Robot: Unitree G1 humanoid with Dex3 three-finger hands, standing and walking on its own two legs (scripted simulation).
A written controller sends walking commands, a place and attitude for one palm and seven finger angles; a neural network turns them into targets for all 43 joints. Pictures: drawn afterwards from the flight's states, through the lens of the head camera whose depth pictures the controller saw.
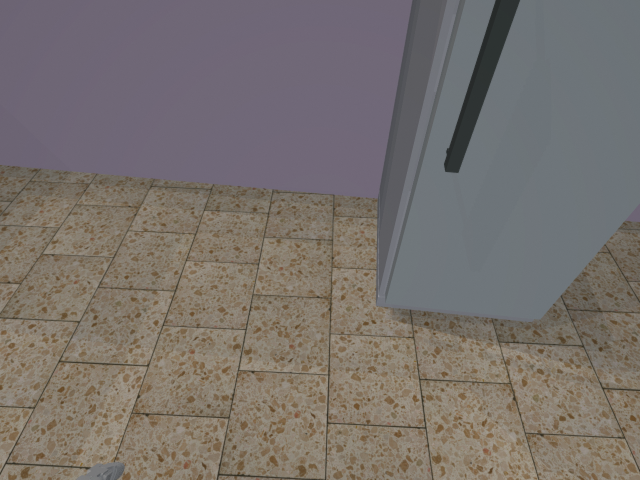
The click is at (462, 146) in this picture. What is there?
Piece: fridge door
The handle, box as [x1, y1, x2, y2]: [444, 0, 519, 172]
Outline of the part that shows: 519,0 495,1 450,146 447,148 446,151 447,155 444,162 445,171 458,172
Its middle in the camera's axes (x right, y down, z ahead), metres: +0.29 -0.33 +0.68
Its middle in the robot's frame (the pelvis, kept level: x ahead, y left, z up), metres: +0.77 -0.25 +0.20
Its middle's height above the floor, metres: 0.97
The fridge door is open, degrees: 0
